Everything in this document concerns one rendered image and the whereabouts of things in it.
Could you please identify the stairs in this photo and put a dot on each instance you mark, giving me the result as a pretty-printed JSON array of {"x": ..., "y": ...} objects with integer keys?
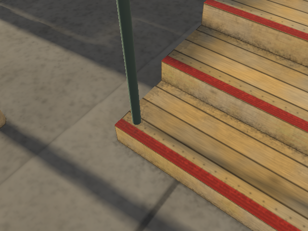
[{"x": 229, "y": 118}]

